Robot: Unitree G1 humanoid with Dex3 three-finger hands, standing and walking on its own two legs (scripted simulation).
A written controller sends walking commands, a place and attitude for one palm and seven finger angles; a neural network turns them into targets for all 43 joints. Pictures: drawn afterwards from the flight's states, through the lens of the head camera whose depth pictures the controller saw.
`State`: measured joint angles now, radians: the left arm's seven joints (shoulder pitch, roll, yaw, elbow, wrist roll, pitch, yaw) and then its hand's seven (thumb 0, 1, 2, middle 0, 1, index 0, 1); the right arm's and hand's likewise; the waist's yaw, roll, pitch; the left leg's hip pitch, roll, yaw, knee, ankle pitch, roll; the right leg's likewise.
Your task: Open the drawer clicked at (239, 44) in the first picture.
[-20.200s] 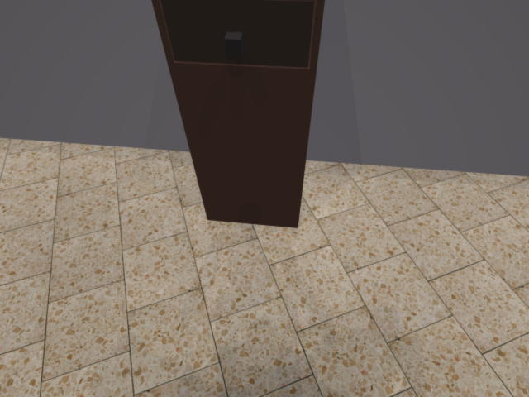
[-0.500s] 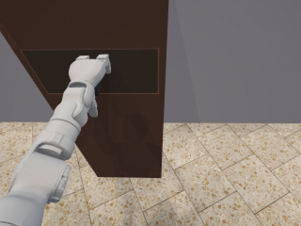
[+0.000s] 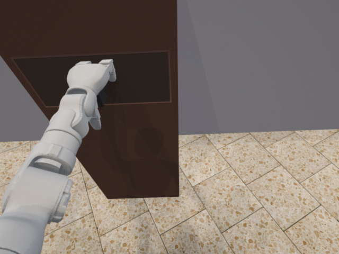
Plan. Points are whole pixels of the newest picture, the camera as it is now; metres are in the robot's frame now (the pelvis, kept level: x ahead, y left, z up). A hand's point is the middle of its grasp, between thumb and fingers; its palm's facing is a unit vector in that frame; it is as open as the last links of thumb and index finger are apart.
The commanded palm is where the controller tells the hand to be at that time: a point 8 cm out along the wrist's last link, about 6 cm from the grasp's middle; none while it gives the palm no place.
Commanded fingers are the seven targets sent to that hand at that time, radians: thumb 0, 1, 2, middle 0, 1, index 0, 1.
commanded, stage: lift the fingers back up to retry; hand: left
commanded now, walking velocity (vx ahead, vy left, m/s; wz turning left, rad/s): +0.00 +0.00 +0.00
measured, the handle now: (96, 91) +0.50 +0.19 +0.12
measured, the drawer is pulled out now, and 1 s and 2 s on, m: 0.00 0.00 0.00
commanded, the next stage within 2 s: re-aim the fingers above the handle in 0.56 s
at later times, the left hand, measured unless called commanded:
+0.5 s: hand (92, 79) +0.47 +0.18 +0.18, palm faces +0.06 -0.02 -1.00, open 13.3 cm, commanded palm +0.45 +0.19 +0.25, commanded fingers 0.00 -0.50 0.30 -0.30 -1.20 -0.30 -1.20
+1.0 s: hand (92, 79) +0.47 +0.18 +0.18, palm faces +0.02 -0.01 -1.00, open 13.6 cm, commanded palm +0.46 +0.18 +0.25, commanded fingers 0.00 -0.50 0.30 -0.30 -1.20 -0.30 -1.20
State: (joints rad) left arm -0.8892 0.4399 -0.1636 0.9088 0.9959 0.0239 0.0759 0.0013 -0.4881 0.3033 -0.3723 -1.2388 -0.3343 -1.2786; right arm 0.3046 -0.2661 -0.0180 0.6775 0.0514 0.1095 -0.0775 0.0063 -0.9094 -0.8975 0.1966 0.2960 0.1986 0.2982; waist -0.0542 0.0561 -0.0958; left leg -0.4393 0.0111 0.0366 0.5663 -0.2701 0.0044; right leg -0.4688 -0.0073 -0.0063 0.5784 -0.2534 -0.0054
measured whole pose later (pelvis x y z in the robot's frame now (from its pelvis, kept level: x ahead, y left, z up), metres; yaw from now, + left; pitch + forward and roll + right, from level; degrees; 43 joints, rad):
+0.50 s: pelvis +0.03 +0.01 +0.01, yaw +1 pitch +5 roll +0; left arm -0.84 0.41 -0.25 0.67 0.92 0.11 -0.02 0.00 -0.49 0.30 -0.46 -1.24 -0.41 -1.24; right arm 0.21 -0.26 -0.01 0.70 0.06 0.10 -0.04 0.01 -0.91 -0.90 0.20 0.30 0.20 0.30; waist 0.01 0.09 -0.09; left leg -0.30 -0.01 0.02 0.47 -0.27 0.02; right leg -0.32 -0.03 -0.02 0.49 -0.26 0.01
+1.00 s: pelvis +0.03 +0.00 +0.01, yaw +2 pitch +5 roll +1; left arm -0.84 0.43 -0.25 0.64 0.92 0.12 -0.09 0.00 -0.49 0.30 -0.37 -1.23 -0.36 -1.23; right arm 0.21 -0.27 -0.01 0.68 0.06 0.15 -0.04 0.01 -0.91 -0.90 0.20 0.30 0.20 0.30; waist 0.01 0.08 -0.08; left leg -0.28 0.00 0.01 0.46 -0.26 0.00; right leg -0.31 -0.02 -0.04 0.49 -0.27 -0.01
